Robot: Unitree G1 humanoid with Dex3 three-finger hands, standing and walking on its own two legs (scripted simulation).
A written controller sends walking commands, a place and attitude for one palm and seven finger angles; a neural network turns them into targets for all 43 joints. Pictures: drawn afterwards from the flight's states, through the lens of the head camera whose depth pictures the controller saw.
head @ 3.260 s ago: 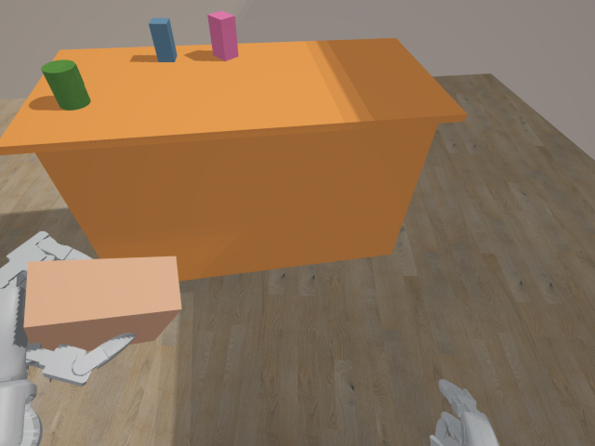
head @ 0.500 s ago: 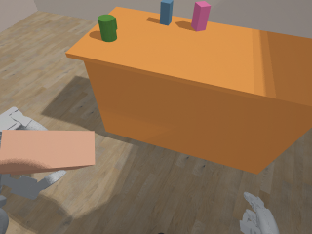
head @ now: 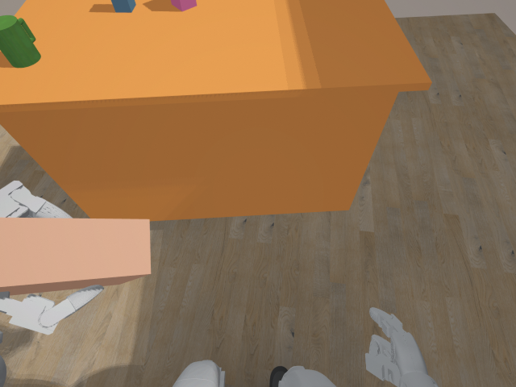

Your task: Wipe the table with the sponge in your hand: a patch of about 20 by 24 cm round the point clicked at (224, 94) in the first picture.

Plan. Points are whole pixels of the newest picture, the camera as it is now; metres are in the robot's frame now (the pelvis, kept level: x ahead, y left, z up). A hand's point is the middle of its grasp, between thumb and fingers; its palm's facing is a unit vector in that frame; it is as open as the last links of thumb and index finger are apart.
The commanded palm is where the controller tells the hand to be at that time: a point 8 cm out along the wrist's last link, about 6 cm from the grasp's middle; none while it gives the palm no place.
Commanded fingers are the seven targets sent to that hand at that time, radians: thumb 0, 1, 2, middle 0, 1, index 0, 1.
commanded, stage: turn to face it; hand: left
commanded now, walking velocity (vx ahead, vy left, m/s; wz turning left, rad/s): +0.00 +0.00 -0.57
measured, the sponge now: (94, 258) +0.24 +0.19 +0.15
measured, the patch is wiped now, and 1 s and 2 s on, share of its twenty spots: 0.00 0.00 0.00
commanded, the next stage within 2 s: take the last steps up to it in 0.60 s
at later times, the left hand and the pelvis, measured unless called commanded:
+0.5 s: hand (93, 300) +0.19 +0.16 +0.17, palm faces +0.24 -0.85 -0.47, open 9.9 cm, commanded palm +0.15 +0.20 +0.19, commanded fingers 0.00 0.10 1.30 -1.20 -1.60 -1.20 -1.60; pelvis -0.07 -0.04 +0.00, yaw -13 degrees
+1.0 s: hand (139, 334) +0.16 +0.11 +0.18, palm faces +0.18 -0.88 -0.44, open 9.9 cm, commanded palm +0.13 +0.15 +0.19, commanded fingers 0.00 0.10 1.30 -1.20 -1.60 -1.20 -1.60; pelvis -0.10 -0.07 +0.01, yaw -16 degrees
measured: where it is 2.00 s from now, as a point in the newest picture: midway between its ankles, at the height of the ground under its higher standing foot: outside the picture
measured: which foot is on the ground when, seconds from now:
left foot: up 0.00-0.22, down 0.24-0.54, up 0.56-0.88, down 0.90-1.00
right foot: down 0.00-0.28, up 0.30-0.52, down 0.54-0.92, up 0.94-1.00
